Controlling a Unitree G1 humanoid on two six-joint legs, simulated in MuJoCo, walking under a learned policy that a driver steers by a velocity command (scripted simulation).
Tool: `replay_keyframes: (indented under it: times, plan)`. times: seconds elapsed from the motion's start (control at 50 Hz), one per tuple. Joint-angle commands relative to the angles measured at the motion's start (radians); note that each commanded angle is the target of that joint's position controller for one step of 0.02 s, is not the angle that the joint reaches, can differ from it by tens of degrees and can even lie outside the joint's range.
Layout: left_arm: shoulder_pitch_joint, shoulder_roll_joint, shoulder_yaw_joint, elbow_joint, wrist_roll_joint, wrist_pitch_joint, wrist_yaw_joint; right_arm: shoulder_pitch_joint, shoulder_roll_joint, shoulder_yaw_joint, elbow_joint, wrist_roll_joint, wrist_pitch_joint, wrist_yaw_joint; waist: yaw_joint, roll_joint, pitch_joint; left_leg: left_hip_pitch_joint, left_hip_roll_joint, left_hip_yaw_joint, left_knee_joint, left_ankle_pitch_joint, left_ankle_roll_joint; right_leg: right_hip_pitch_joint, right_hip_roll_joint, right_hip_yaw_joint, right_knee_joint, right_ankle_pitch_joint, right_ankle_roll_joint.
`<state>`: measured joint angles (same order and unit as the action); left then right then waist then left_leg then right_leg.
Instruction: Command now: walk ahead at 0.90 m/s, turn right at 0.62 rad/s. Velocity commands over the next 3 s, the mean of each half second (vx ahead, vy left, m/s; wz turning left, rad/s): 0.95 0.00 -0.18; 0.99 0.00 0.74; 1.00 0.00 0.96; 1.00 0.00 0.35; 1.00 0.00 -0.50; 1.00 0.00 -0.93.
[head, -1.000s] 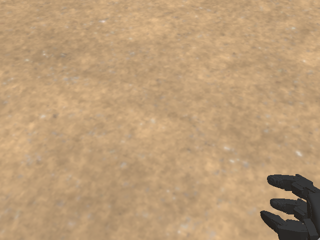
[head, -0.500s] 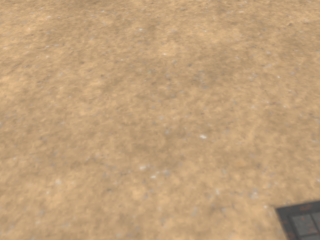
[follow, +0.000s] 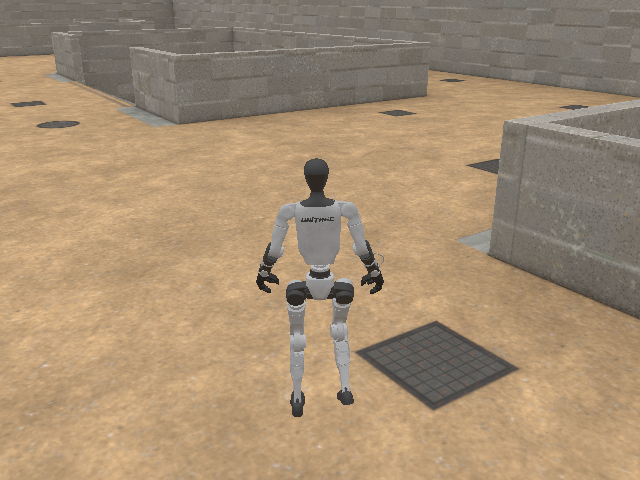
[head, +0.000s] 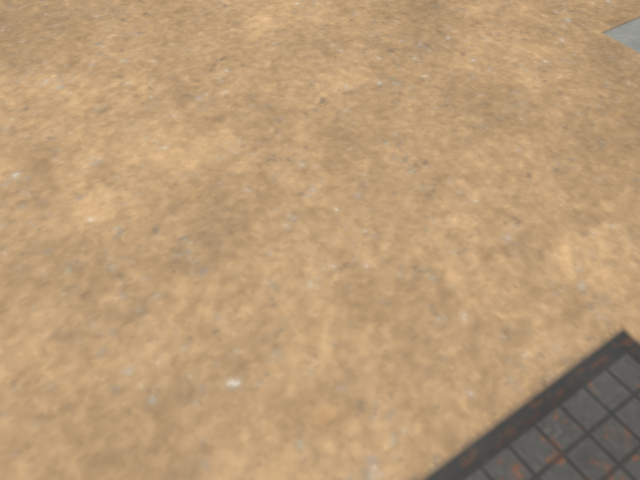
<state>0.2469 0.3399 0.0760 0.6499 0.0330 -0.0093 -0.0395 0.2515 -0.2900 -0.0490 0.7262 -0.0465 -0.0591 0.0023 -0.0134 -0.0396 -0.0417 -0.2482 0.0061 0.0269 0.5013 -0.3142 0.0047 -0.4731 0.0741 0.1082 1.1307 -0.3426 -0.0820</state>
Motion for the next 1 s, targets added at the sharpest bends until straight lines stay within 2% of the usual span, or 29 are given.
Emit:
replay_keyframes:
  times: [0.02, 0.1, 0.2, 0.24, 0.26, 0.28, 0.3, 0.32, 0.34, 0.36, 0.38, 0.4, 0.44, 0.48, 0.54, 0.6, 0.66, 0.7, 0.72, 0.74, 0.76, 0.78, 0.8, 0.82, 0.84, 0.86, 0.88, 0.92, 1.0]
  plan:
    - [-0.084, 0.040, -0.006, -0.085, 0.017, -0.016, -0.037, 0.115, -0.098, -0.022, 0.007, 0.005, -0.031, -0.001, -0.041, 0.188, 0.092, 0.250, 0.219, -0.317, -0.325, -0.183, 0.064, -0.370, -0.070, 0.042, 0.052, 0.113, 0.011]
    - [-0.230, 0.031, -0.022, -0.125, 0.016, -0.017, -0.043, 0.207, -0.088, -0.016, 0.066, 0.015, -0.058, 0.012, -0.052, 0.146, 0.147, 0.285, 0.222, -0.178, -0.365, 0.092, 0.102, -0.456, -0.042, 0.028, -0.045, 0.184, 0.022]
    - [-0.405, -0.009, -0.063, -0.181, 0.013, -0.029, -0.069, 0.256, -0.122, -0.012, 0.130, 0.021, -0.053, 0.007, -0.060, 0.144, 0.195, 0.190, 0.219, 0.021, -0.480, 0.518, 0.109, -0.162, -0.045, -0.199, -0.409, 0.229, -0.026]
    - [-0.339, 0.004, -0.060, -0.154, 0.019, -0.028, -0.049, 0.278, -0.169, -0.015, 0.161, 0.028, -0.048, -0.001, -0.003, 0.179, 0.127, 0.260, 0.235, 0.079, -0.338, 1.104, 0.109, 0.013, 0.022, -0.263, -0.454, 0.166, -0.070]
    - [-0.221, 0.034, -0.047, -0.120, 0.022, -0.027, -0.034, 0.274, -0.206, -0.020, 0.170, 0.027, -0.042, -0.010, 0.071, 0.211, 0.045, 0.279, 0.257, 0.098, -0.169, 1.332, 0.106, 0.151, 0.052, -0.264, -0.448, 0.110, -0.092]
    - [-0.001, 0.067, -0.028, -0.051, 0.018, -0.027, -0.014, 0.242, -0.234, -0.024, 0.169, 0.032, -0.032, -0.017, 0.187, 0.220, -0.065, 0.232, 0.261, 0.105, 0.068, 1.383, 0.099, 0.380, 0.062, -0.229, -0.496, 0.103, -0.116]
    - [0.192, 0.122, -0.003, 0.014, 0.026, -0.028, 0.006, 0.197, -0.223, -0.020, 0.149, 0.039, -0.029, -0.021, 0.288, 0.194, -0.155, 0.047, 0.224, 0.110, 0.369, 1.169, 0.088, 0.663, -0.013, -0.126, -0.556, 0.099, -0.141]
    - [0.220, 0.207, 0.018, 0.039, 0.039, -0.031, 0.026, 0.255, -0.064, 0.010, 0.104, 0.031, -0.027, -0.002, 0.183, -0.054, -0.271, -0.270, 0.082, 0.083, 0.761, 0.107, 0.075, 0.935, -0.293, 0.240, -0.592, -0.247, -0.161]
    - [0.221, 0.236, 0.024, 0.020, 0.020, -0.031, 0.032, 0.262, -0.087, 0.005, 0.060, 0.046, -0.037, 0.005, 0.157, -0.106, -0.393, -0.443, -0.019, -0.085, 0.963, -0.160, 0.086, 0.975, -0.454, 0.718, -0.765, -0.345, -0.204]
    - [0.168, 0.183, 0.022, 0.051, 0.014, -0.032, 0.038, 0.126, -0.145, -0.011, 0.037, 0.051, -0.037, 0.000, 0.155, 0.004, -0.196, -0.549, 0.032, -0.125, 0.964, -0.029, 0.097, 0.846, -0.396, 0.573, -0.818, -0.252, -0.175]
    - [0.123, 0.136, 0.010, 0.069, 0.011, -0.042, 0.040, 0.111, -0.108, 0.001, 0.031, 0.055, -0.040, 0.005, 0.106, 0.022, -0.039, -0.534, 0.065, -0.110, 0.900, 0.040, 0.093, 0.660, -0.376, 0.420, -0.847, -0.101, -0.165]
    - [0.076, 0.089, 0.001, 0.076, 0.015, -0.057, 0.036, 0.118, -0.085, 0.006, 0.053, 0.046, -0.030, 0.011, 0.058, 0.065, 0.039, -0.480, 0.098, -0.114, 0.836, 0.061, 0.087, 0.514, -0.332, 0.306, -0.878, 0.003, -0.135]
    - [0.049, 0.033, -0.019, 0.095, 0.004, -0.079, 0.039, 0.196, -0.042, 0.015, 0.093, 0.025, 0.010, 0.031, -0.017, -0.005, 0.074, -0.372, 0.129, -0.125, 0.771, 0.083, 0.067, 0.351, -0.277, 0.149, -0.946, 0.068, -0.085]
    - [0.079, 0.009, -0.025, 0.130, -0.017, -0.102, 0.031, 0.140, -0.028, 0.012, 0.089, 0.021, 0.035, 0.044, -0.025, -0.022, 0.139, -0.426, 0.136, -0.115, 0.746, 0.113, 0.059, 0.314, -0.251, 0.044, -0.999, 0.195, -0.040]
    - [0.106, -0.005, -0.031, 0.158, -0.015, -0.122, 0.019, -0.037, -0.015, 0.020, 0.033, 0.039, 0.036, 0.051, -0.003, -0.022, 0.206, -0.473, 0.097, -0.040, 0.596, 0.274, 0.065, 0.285, -0.171, -0.172, -1.048, 0.537, 0.032]
    - [0.133, 0.001, -0.042, 0.180, -0.020, -0.133, 0.029, -0.168, -0.004, 0.037, -0.014, 0.043, 0.020, 0.069, 0.013, 0.001, 0.202, -0.399, 0.049, 0.091, 0.373, 0.423, 0.091, 0.314, -0.154, -0.296, -1.064, 0.835, 0.067]
    - [0.157, 0.076, -0.033, 0.193, -0.021, -0.136, 0.063, -0.168, -0.031, 0.041, -0.014, 0.038, 0.021, 0.081, -0.020, -0.025, 0.128, -0.252, -0.045, 0.181, 0.226, 0.479, 0.132, 0.470, -0.203, -0.338, -0.973, 1.322, 0.107]
    - [0.115, 0.139, -0.015, 0.174, -0.008, -0.110, 0.096, 0.008, -0.102, 0.019, 0.038, 0.034, 0.034, 0.072, -0.129, -0.077, 0.010, -0.062, -0.119, 0.192, 0.218, 0.372, 0.158, 0.546, -0.243, -0.334, -0.716, 1.598, 0.124]
    - [0.057, 0.162, -0.007, 0.153, 0.003, -0.091, 0.105, 0.200, -0.156, -0.005, 0.092, 0.029, 0.040, 0.064, -0.230, -0.078, -0.070, 0.131, -0.139, 0.162, 0.223, 0.310, 0.188, 0.494, -0.259, -0.320, -0.463, 1.633, 0.124]
    - [-0.036, 0.186, 0.004, 0.129, 0.009, -0.073, 0.104, 0.436, -0.208, -0.036, 0.155, 0.030, 0.042, 0.048, -0.353, -0.046, -0.127, 0.353, -0.087, 0.046, 0.152, 0.261, 0.258, 0.346, -0.241, -0.305, -0.067, 1.443, 0.114]
    - [-0.074, 0.096, -0.013, 0.128, 0.017, -0.073, 0.075, 0.435, -0.228, -0.054, 0.179, 0.054, 0.044, 0.025, -0.305, 0.142, -0.060, 0.445, -0.036, -0.038, 0.120, 0.212, 0.292, 0.095, -0.052, -0.294, 0.365, 0.315, 0.090]
    - [-0.019, -0.039, -0.054, 0.039, 0.022, -0.099, 0.067, 0.323, -0.293, -0.066, 0.152, 0.040, 0.053, 0.019, -0.131, 0.315, -0.063, 0.586, 0.088, -0.362, 0.198, 0.455, 0.396, -0.284, 0.021, -0.163, 0.660, -0.184, 0.117]
    - [0.026, -0.004, -0.069, -0.035, -0.001, -0.122, 0.055, 0.268, -0.306, -0.075, 0.103, 0.030, 0.056, 0.009, -0.102, 0.267, -0.234, 0.701, 0.236, -0.767, -0.103, 0.006, 0.537, -0.446, -0.002, 0.005, 0.661, -0.163, 0.108]
    - [-0.028, 0.052, -0.070, -0.022, 0.013, -0.139, 0.048, 0.211, -0.218, -0.064, 0.078, 0.026, 0.055, 0.000, -0.087, 0.047, -0.087, 0.538, 0.241, -0.828, -0.278, -0.204, 0.474, -0.458, -0.064, 0.025, 0.512, -0.055, 0.076]
    - [-0.046, 0.065, -0.066, -0.014, 0.016, -0.138, 0.043, 0.157, -0.173, -0.053, 0.084, 0.024, 0.049, -0.002, -0.021, -0.047, 0.037, 0.336, 0.211, -0.753, -0.308, -0.180, 0.419, -0.393, -0.107, 0.010, 0.390, 0.003, 0.076]
    - [-0.065, 0.054, -0.071, -0.021, 0.037, -0.121, 0.044, 0.144, -0.164, -0.047, 0.089, 0.029, 0.036, -0.004, 0.018, -0.079, 0.097, 0.192, 0.166, -0.681, -0.304, -0.060, 0.396, -0.331, -0.128, 0.007, 0.322, -0.013, 0.094]
    - [-0.058, 0.045, -0.077, -0.022, 0.050, -0.093, 0.043, 0.134, -0.165, -0.045, 0.082, 0.033, 0.017, -0.008, 0.048, -0.096, 0.130, 0.064, 0.124, -0.611, -0.312, 0.004, 0.383, -0.263, -0.155, 0.001, 0.242, -0.018, 0.116]
    - [-0.109, 0.022, -0.089, -0.051, 0.052, -0.056, 0.036, 0.115, -0.171, -0.042, 0.075, 0.040, -0.013, -0.001, 0.065, -0.072, 0.168, -0.139, 0.041, -0.478, -0.349, 0.087, 0.360, -0.147, -0.189, -0.048, 0.032, -0.004, 0.149]
    - [-0.300, -0.030, -0.112, -0.132, 0.003, -0.057, 0.016, 0.137, -0.187, -0.060, 0.071, 0.052, -0.027, 0.010, -0.026, 0.036, 0.144, -0.185, -0.053, -0.360, -0.343, 0.345, 0.270, 0.041, -0.150, -0.119, -0.398, 0.376, 0.150]
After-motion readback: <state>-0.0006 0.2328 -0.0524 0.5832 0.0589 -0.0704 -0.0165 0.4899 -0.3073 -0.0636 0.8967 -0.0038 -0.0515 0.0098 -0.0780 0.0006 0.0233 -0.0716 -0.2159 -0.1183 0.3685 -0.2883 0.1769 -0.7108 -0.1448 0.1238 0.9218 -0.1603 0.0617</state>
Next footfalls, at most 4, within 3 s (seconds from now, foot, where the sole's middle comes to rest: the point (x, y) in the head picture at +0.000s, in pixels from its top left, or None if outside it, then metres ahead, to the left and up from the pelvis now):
0.30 right None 0.39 -0.12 -0.77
0.74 left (336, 342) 0.84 -0.05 -0.77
1.16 right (356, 208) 1.29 -0.12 -0.77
1.60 left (218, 162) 1.47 0.30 -0.77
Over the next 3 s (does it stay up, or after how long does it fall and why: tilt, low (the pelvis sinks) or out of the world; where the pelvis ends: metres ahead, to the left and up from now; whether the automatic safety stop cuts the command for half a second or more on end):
stays up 2.31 1.06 -0.03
